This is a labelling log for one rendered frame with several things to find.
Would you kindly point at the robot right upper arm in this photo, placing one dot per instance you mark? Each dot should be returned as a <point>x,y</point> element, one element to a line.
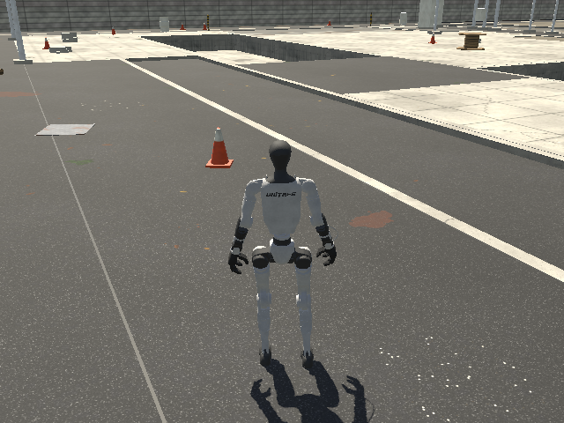
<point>314,204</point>

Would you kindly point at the left robot forearm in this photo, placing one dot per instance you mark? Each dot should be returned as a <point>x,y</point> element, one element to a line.
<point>239,238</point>

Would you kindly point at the right robot forearm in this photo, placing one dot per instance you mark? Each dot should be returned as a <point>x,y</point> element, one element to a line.
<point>324,234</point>

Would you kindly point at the robot left upper arm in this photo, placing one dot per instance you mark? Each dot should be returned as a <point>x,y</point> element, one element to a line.
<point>248,203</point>

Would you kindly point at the humanoid robot head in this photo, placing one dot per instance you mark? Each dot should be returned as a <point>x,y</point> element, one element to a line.
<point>280,153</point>

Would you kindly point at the robot right hand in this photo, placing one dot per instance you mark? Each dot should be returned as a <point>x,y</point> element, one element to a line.
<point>328,252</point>

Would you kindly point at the robot left hand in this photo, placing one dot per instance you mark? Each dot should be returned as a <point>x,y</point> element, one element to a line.
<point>232,261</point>

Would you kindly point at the humanoid robot torso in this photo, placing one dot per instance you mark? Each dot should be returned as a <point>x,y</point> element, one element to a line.
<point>281,204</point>

